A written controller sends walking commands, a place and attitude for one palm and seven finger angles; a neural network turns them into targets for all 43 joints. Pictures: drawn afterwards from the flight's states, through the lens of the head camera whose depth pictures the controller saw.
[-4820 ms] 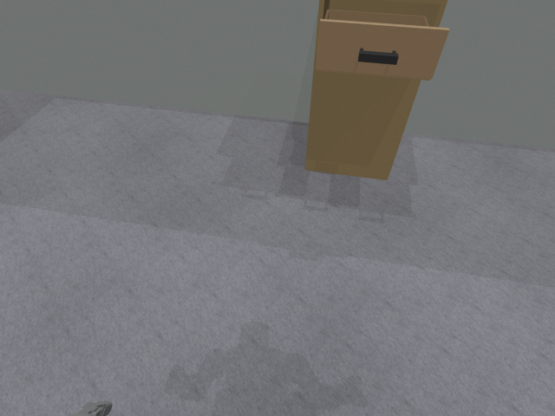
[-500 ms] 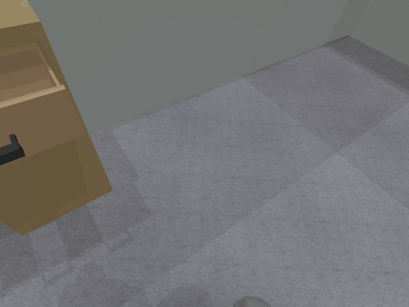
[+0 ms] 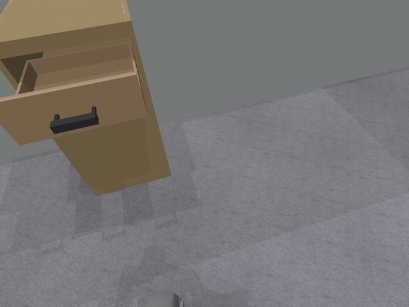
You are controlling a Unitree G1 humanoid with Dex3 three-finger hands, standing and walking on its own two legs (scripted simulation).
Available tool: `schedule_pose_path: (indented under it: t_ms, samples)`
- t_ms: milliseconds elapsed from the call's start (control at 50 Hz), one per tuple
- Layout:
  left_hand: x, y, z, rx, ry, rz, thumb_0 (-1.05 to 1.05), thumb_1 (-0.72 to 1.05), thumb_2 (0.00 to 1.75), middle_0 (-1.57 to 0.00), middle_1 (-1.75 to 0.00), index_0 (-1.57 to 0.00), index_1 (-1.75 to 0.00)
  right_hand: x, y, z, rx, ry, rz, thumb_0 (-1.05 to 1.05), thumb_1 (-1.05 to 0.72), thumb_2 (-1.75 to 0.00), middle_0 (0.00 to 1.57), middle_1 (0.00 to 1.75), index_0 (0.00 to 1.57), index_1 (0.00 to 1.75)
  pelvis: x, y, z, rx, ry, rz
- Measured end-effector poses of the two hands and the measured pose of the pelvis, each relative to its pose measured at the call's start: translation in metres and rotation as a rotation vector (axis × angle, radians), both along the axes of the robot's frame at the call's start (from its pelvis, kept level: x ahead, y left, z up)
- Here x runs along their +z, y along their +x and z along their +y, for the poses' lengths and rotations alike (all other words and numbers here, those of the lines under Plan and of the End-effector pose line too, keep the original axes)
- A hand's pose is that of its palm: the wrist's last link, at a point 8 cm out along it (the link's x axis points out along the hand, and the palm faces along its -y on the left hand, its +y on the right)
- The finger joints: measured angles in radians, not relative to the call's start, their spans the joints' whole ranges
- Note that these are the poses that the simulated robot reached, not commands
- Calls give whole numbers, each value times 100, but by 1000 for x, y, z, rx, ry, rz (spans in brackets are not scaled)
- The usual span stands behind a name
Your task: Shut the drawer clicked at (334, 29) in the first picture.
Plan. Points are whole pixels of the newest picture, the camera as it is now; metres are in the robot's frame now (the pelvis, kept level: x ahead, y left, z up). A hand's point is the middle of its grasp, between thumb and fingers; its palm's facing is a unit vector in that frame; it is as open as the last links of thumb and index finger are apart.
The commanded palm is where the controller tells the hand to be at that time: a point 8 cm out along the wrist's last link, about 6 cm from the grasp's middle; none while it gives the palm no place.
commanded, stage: turn to face it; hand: left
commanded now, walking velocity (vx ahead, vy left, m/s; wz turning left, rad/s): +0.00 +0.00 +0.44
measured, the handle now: (75, 118) +0.60 +0.41 +0.00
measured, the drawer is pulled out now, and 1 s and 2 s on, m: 0.24 0.24 0.24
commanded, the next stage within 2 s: take the last steps up to it in 0.38 s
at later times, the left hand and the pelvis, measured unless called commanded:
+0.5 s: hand out of the picture +0.00 +0.26 -0.17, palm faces +0.25 -0.93 -0.27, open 7.4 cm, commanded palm none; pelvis -0.02 +0.04 +0.00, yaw +11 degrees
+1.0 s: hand out of the picture -0.08 +0.17 -0.17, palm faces +0.40 -0.90 -0.16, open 7.4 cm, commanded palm none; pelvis +0.05 +0.05 +0.00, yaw +17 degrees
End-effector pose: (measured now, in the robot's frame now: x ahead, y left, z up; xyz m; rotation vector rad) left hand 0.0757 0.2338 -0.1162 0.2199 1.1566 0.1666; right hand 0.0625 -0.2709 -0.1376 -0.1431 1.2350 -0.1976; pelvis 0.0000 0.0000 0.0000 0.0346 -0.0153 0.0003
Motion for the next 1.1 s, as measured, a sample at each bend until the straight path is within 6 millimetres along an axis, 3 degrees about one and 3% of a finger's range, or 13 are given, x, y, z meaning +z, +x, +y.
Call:
schedule_pose_path:
  t_ms: [100, 240, 300, 380, 500, 620, 680, 820, 940, 1040, 1100]
  samples:
    - [-11, -42, 15, 89, -15, 61, 1, 90, 90, -21, -30, -20, -30, 2, 23, 16, 98, -15, 21, 0, -91, -89, 19, 30, 19, 30, -2, -4, 8, 62, -4, 14]
    - [-39, -105, 62, 223, -21, 184, 1, 90, 90, -21, -30, -20, -30, 7, 67, 65, 235, -47, -71, 0, -91, -89, 19, 30, 20, 30, -16, -10, 34, 125, -24, 21]
    - [-36, -116, 74, 255, -13, 217, 1, 91, 90, -20, -29, -20, -30, 14, 69, 81, 261, -48, -91, 0, -90, -89, 20, 30, 20, 30, -10, -12, 39, 144, -38, 12]
    - [-26, -112, 79, 275, -13, 178, 1, 91, 90, -20, -29, -20, -30, 16, 64, 94, 280, -32, -73, 0, -90, -89, 20, 30, 20, 30, -3, -13, 42, 170, -45, 4]
    - [-15, -92, 68, 272, -3, 98, 1, 91, 90, -20, -29, -20, -30, 5, 47, 93, 278, 11, -35, 0, -90, -89, 20, 30, 20, 30, -1, -16, 35, 199, -32, -6]
    - [-12, -76, 38, 251, 12, 14, 1, 91, 90, -20, -29, -20, -30, -21, 29, 71, 256, 56, 11, 0, -90, -89, 20, 30, 20, 30, -11, -12, 15, 224, -15, -20]
    - [-7, -87, 20, 279, -7, 4, 0, 91, 90, -20, -29, -20, -30, -22, 23, 62, 267, 63, 62, 0, -90, -89, 20, 30, 20, 30, -6, -6, 11, 243, -14, -24]
    - [-7, -133, -11, 355, -70, 152, 0, 91, 90, -20, -30, -20, -30, -7, 24, 53, 263, 47, 109, 0, -91, -89, 19, 30, 20, 30, 7, 13, 13, 267, -10, -12]
    - [-14, -168, -22, 435, -140, 284, 1, 91, 90, -20, -30, -20, -30, -2, 47, 73, 304, 24, 148, 1, -91, -89, 19, 30, 19, 30, 6, 33, 32, 292, -27, -1]
    - [-26, -184, -14, 490, -202, 393, 1, 91, 90, -20, -30, -20, -30, -2, 94, 118, 359, 14, 88, 1, -91, -89, 19, 30, 19, 30, -2, 54, 62, 299, -45, 3]
    - [-39, -180, 3, 481, -228, 449, 1, 91, 90, -20, -30, -20, -30, -6, 120, 146, 358, 6, 7, 0, -91, -89, 19, 30, 20, 30, -13, 67, 81, 286, -42, -1]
